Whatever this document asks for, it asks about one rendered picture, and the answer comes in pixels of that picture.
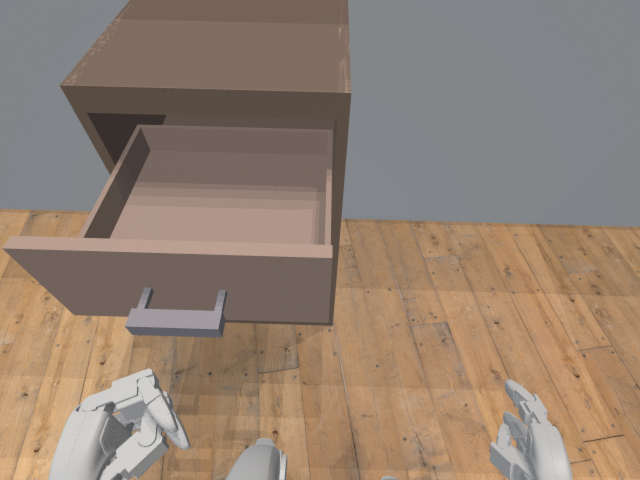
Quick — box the robot left shin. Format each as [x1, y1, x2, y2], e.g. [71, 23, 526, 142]
[255, 438, 275, 447]

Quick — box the drawer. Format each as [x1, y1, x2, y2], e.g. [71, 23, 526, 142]
[2, 124, 333, 323]

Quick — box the left robot hand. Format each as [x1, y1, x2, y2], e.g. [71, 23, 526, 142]
[48, 368, 191, 480]

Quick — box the left robot thigh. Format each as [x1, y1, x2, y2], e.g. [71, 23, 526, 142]
[225, 445, 287, 480]

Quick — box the right robot hand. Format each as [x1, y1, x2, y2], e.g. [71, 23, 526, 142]
[490, 379, 573, 480]

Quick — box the handle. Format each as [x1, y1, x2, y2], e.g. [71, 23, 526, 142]
[125, 287, 227, 338]

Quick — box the cabinet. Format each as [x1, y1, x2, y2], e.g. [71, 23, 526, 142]
[60, 0, 351, 326]

